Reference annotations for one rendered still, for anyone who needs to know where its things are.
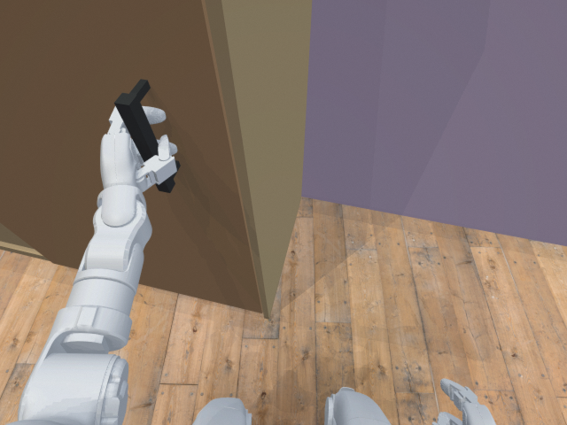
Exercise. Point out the left robot hand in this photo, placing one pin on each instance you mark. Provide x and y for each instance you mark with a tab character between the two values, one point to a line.
120	158

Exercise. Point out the left robot forearm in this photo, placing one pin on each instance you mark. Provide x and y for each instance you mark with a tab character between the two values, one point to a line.
96	318

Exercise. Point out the robot left thigh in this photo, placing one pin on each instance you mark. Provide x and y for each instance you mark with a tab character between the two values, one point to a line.
224	411

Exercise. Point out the wardrobe door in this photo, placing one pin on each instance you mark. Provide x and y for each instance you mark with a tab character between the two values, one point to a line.
63	64
8	237

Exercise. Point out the right robot hand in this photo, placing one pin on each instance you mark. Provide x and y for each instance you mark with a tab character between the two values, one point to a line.
466	401

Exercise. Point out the robot right thigh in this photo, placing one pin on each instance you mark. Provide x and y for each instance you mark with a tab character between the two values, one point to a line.
353	408

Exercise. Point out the robot left upper arm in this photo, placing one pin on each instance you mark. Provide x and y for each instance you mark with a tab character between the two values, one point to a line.
78	389

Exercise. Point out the robot thigh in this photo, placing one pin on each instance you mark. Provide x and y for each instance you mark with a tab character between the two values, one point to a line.
353	408
224	411

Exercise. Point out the handle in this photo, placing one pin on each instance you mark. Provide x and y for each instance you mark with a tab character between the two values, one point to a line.
132	114

